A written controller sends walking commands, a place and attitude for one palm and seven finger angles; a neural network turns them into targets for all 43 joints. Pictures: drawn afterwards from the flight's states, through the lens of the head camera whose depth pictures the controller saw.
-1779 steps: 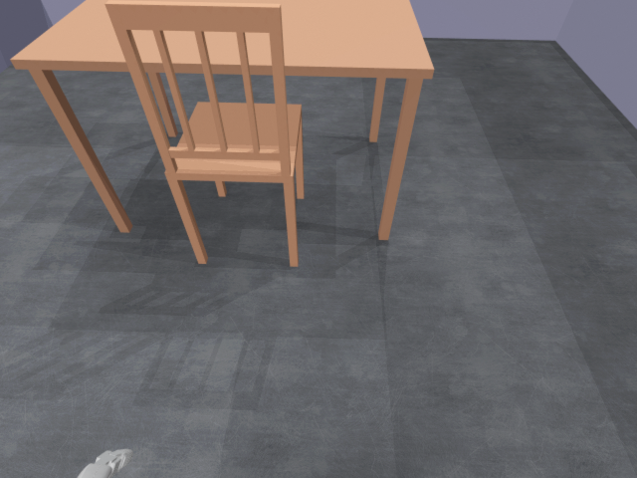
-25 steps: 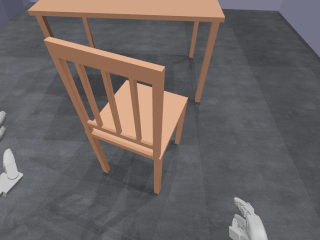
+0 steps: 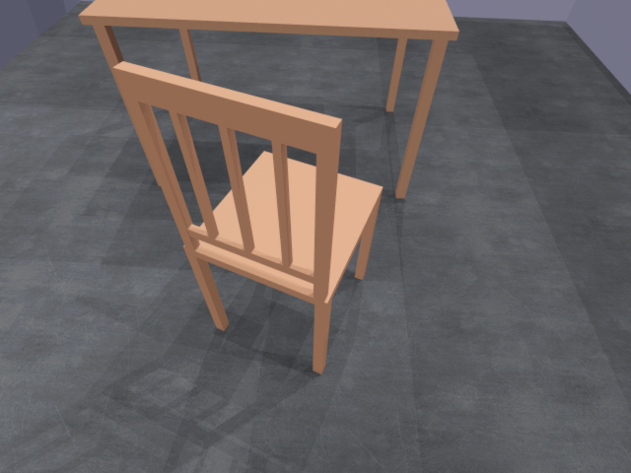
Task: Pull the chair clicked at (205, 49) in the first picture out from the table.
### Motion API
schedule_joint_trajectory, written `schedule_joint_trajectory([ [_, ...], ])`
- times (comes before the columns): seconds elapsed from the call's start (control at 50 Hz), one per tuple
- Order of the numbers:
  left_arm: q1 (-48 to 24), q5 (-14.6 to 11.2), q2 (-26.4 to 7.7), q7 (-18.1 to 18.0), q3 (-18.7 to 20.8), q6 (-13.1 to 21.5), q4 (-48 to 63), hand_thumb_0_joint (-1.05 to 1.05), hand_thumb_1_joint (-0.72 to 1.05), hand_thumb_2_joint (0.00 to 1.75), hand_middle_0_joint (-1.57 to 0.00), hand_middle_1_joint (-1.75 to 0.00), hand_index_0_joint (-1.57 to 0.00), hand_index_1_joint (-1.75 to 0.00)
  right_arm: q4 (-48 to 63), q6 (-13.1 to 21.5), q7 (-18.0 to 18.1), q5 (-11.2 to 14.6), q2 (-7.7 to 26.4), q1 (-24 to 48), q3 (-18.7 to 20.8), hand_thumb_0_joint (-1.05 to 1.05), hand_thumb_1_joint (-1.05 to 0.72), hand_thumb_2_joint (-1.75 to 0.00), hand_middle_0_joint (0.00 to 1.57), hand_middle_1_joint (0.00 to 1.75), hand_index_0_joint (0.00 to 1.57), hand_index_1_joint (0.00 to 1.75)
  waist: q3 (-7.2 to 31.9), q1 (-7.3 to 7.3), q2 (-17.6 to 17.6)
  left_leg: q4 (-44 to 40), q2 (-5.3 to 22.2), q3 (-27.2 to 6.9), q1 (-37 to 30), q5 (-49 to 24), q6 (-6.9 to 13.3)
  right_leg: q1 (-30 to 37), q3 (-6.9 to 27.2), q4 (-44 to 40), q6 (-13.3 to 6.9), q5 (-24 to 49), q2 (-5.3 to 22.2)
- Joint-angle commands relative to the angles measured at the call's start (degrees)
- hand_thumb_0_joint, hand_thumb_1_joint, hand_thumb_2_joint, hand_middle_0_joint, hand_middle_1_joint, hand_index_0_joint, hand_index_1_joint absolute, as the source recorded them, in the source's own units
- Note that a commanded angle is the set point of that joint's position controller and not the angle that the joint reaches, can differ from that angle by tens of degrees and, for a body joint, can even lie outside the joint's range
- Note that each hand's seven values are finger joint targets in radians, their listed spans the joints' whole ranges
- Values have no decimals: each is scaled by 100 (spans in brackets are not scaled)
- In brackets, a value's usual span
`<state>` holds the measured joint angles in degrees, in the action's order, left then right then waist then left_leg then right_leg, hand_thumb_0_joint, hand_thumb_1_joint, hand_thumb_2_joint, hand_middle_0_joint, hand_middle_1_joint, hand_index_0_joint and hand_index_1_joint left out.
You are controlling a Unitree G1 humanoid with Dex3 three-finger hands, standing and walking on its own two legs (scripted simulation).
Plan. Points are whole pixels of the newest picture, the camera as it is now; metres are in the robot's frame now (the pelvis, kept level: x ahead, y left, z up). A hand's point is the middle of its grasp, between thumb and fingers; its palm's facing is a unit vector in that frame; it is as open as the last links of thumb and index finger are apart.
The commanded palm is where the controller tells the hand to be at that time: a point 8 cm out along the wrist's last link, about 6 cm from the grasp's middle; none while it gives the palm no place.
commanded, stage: let the arm hang, fingers relaxed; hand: left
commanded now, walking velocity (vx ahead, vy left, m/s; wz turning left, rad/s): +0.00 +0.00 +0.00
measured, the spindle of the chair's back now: (239, 196) +0.59 +0.18 -0.06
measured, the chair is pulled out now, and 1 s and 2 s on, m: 0.63 0.63 0.63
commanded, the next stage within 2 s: look to check the result in 0.60 s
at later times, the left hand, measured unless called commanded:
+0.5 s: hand out of the picture -0.01 +0.14 -0.17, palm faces +0.00 -0.99 -0.16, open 7.4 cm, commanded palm none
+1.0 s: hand out of the picture +0.01 +0.15 -0.17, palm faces +0.00 -0.98 -0.18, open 7.4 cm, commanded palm none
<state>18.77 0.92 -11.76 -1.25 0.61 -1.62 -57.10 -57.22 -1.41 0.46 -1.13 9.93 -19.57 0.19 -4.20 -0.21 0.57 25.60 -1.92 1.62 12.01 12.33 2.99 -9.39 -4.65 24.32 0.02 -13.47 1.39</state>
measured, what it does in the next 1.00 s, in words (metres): stands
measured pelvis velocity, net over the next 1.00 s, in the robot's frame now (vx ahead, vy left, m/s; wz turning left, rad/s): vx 0.02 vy -0.01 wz -0.02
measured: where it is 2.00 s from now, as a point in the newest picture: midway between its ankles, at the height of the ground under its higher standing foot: outside the picture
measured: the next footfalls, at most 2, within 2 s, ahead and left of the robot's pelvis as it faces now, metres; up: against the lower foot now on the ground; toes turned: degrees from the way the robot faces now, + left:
none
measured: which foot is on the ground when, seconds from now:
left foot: down 0.00-1.00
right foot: down 0.00-1.00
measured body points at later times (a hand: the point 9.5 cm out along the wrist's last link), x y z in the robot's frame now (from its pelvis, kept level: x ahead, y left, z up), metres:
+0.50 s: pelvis +0.01 -0.01 +0.00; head +0.02 -0.01 +0.45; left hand -0.01 +0.20 -0.16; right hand -0.02 -0.21 -0.16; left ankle +0.02 +0.08 -0.74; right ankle +0.00 -0.12 -0.74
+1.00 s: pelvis +0.02 -0.01 +0.00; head +0.04 -0.02 +0.45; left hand +0.01 +0.20 -0.16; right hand -0.01 -0.22 -0.16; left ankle +0.02 +0.08 -0.74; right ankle +0.00 -0.12 -0.74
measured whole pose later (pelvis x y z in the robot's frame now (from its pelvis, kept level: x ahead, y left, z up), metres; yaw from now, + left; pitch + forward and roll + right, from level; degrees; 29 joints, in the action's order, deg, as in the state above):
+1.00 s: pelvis +0.02 -0.01 +0.00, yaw -1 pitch -1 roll +0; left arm 17.5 0.6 -6.5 -2.2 -0.2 0.4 -62.9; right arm -63.3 0.4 1.6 -0.7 6.5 -18.4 0.2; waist -3.9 -0.5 1.0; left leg 23.4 -1.2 2.7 9.6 12.8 1.9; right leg -8.4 -3.4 24.2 -0.9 -14.7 0.7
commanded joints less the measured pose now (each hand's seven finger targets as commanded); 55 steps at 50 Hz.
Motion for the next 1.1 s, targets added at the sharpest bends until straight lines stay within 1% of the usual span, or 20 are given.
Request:
schedule_joint_trajectory([
  [0.0,229,-25,-407,-41,19,167,68,0,90,90,-20,-30,-20,-30,171,159,67,15,586,-248,140,0,-90,-90,20,30,20,30,-45,11,-42,-881,750,-892,233,513,83,-119,525,-482,-303,-138,415],
  [0.02,261,-27,-396,-47,7,163,10,0,90,90,-20,-30,-20,-30,115,157,69,6,583,-261,130,0,-90,-90,20,30,20,30,-63,-3,-59,-886,744,-885,208,524,74,-156,560,-471,-306,-158,420],
  [0.08,341,-28,-367,-71,-16,180,-133,0,90,90,-20,-30,-20,-30,-7,161,74,19,515,-349,119,0,-90,-90,20,30,20,30,-67,-12,-348,-805,719,-790,117,364,72,-233,640,-545,-306,-148,468],
  [0.1,350,-32,-332,-77,-22,184,-169,0,90,90,-20,-30,-20,-30,-49,152,74,25,479,-367,113,0,-90,-90,20,30,20,30,-172,-7,-382,-790,698,-780,155,423,81,-301,634,-583,-307,-265,458],
  [0.22,437,-33,-229,-103,-39,190,-306,0,90,90,-20,-30,-20,-30,-251,162,90,16,316,-428,83,0,-90,-90,20,30,20,30,-302,-27,-132,-797,700,-736,121,310,72,-445,691,-561,-305,-219,455],
  [0.26,467,-33,-192,-110,-39,203,-339,0,90,90,-20,-30,-20,-30,-287,177,99,16,295,-426,79,0,-90,-90,20,30,20,30,-238,-24,-137,-770,695,-714,55,157,64,-398,705,-535,-300,-65,451],
  [0.32,496,-33,-145,-117,-32,210,-382,0,90,90,-20,-30,-20,-30,-344,196,111,20,232,-425,70,0,-90,-90,20,30,20,30,-196,-11,49,-752,696,-680,27,6,61,-343,700,-512,-295,77,452],
  [0.4,483,-36,-60,-124,-24,236,-423,0,90,90,-20,-30,-20,-30,-394,208,129,33,158,-452,66,0,-90,-90,20,30,20,30,-167,-15,-73,-677,692,-622,-80,-247,53,-322,683,-535,-298,237,457],
  [0.46,461,-43,-27,-125,-21,235,-459,0,90,90,-20,-30,-20,-30,-434,229,147,26,146,-463,61,0,-90,-90,20,30,20,30,-162,-21,68,-666,705,-622,-115,-492,45,-277,699,-490,-296,411,468],
  [0.54,474,-43,5,-124,-15,227,-476,0,90,90,-20,-30,-20,-30,-458,217,155,24,118,-484,69,0,-90,-90,20,30,20,30,-243,-16,175,-709,714,-629,-52,-337,39,-282,691,-511,-308,331,446],
  [0.56,462,-44,5,-123,-10,228,-470,0,90,90,-20,-30,-20,-30,-445,220,157,25,131,-482,65,0,-90,-90,20,30,20,30,-219,-20,47,-695,716,-635,-81,-431,39,-254,670,-485,-305,412,446],
  [0.58,464,-45,9,-122,-5,236,-476,0,90,90,-20,-30,-20,-30,-457,233,161,25,144,-513,73,0,-90,-90,20,30,20,30,-60,-22,47,-674,724,-617,-162,-550,38,-178,682,-470,-303,475,455],
  [0.68,450,-52,17,-127,1,253,-465,0,90,90,-20,-30,-20,-30,-485,242,166,34,142,-501,78,0,-90,-90,20,30,20,30,37,-23,-123,-598,721,-592,-267,-787,37,-119,683,-477,-309,644,482],
  [0.7,444,-52,43,-129,-4,251,-471,0,90,90,-20,-30,-20,-30,-488,230,168,42,108,-510,73,0,-90,-90,20,30,20,30,-70,-17,-108,-587,705,-590,-201,-696,43,-159,653,-516,-313,565,474],
  [0.78,420,-56,8,-127,-7,248,-460,0,90,90,-20,-30,-20,-30,-533,240,168,38,135,-512,68,0,-90,-90,20,30,20,30,-82,-26,-74,-621,730,-589,-250,-815,35,-174,680,-481,-307,632,474],
  [0.82,418,-53,6,-127,-12,242,-451,0,90,90,-20,-30,-20,-30,-529,224,161,38,122,-493,71,0,-90,-90,20,30,20,30,-202,-27,-69,-641,719,-579,-165,-638,24,-229,680,-507,-312,502,469],
  [0.9,434,-60,27,-129,-16,246,-452,0,90,90,-20,-30,-20,-30,-535,222,164,37,110,-484,71,0,-90,-90,20,30,20,30,-181,-23,-45,-645,713,-591,-220,-611,30,-243,678,-526,-325,459,462],
  [0.98,429,-57,-14,-130,-10,268,-441,0,90,90,-20,-30,-20,-30,-560,246,166,44,148,-469,72,0,-90,-90,20,30,20,30,24,-29,-87,-594,739,-554,-373,-917,24,-139,723,-508,-320,727,488],
  [1.0,423,-58,26,-132,-18,266,-446,0,90,90,-20,-30,-20,-30,-559,236,168,45,101,-468,74,0,-90,-90,20,30,20,30,-68,-32,-82,-599,737,-545,-342,-832,25,-203,693,-523,-326,669,475],
  [1.08,425,-58,-4,-127,-14,267,-451,0,90,90,-20,-30,-20,-30,-587,251,170,48,127,-452,68,0,-90,-90,20,30,20,30,-73,-24,-51,-611,748,-546,-353,-950,19,-177,711,-516,-317,728,487],
])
